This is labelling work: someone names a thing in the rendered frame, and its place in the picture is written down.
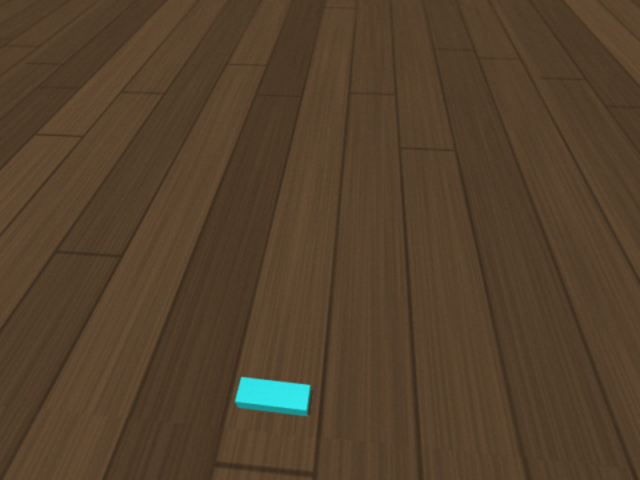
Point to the carton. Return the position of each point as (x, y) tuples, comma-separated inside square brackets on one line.
[(273, 396)]

